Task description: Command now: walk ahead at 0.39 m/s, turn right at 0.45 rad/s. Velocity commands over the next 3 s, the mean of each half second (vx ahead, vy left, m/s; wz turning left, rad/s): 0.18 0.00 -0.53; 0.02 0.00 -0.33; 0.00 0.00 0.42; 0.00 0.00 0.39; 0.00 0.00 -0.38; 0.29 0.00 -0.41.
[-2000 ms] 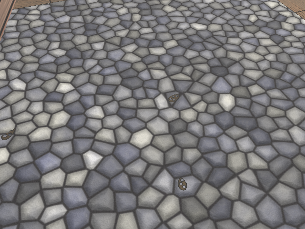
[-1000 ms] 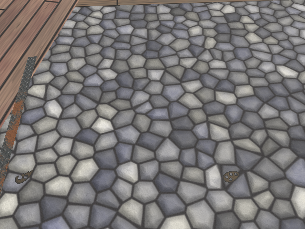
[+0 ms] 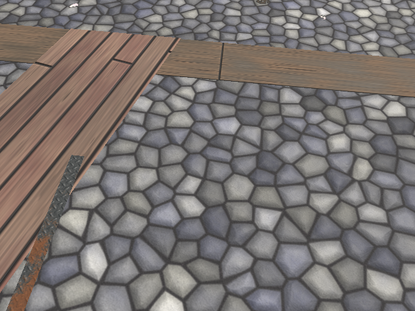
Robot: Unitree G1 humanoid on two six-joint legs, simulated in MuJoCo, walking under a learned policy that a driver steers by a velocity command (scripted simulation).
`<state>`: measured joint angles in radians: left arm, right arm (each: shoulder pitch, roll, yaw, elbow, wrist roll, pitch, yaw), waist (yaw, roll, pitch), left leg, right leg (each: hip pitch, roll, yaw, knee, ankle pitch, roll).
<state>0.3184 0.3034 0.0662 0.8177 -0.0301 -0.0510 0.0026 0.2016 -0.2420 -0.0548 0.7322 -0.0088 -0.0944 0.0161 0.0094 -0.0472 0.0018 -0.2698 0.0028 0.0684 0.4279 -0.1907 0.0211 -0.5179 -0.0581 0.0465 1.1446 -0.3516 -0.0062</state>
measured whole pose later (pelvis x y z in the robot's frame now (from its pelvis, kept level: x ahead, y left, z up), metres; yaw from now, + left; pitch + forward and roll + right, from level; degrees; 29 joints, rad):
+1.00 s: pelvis +0.19 -0.01 +0.00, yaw -26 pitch +1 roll -1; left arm 0.17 0.28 0.07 0.64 0.00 0.04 0.02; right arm 0.20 -0.24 -0.04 0.75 0.00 0.01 0.00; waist -0.03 -0.02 0.02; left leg -0.29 -0.01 -0.07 0.50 -0.23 0.01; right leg -0.32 0.02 0.09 0.69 -0.41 0.08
